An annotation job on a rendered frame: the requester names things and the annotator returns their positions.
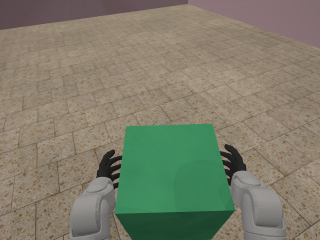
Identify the carton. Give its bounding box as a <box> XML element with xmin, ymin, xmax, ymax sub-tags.
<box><xmin>114</xmin><ymin>123</ymin><xmax>235</xmax><ymax>240</ymax></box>

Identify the right robot forearm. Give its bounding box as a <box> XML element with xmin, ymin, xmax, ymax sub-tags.
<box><xmin>230</xmin><ymin>170</ymin><xmax>287</xmax><ymax>240</ymax></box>

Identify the left robot forearm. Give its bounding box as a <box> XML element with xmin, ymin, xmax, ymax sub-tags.
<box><xmin>69</xmin><ymin>177</ymin><xmax>116</xmax><ymax>240</ymax></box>

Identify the robot right hand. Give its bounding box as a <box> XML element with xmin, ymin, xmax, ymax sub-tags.
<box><xmin>220</xmin><ymin>144</ymin><xmax>247</xmax><ymax>186</ymax></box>

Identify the robot left hand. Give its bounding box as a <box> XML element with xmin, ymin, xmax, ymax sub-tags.
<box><xmin>96</xmin><ymin>149</ymin><xmax>122</xmax><ymax>190</ymax></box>

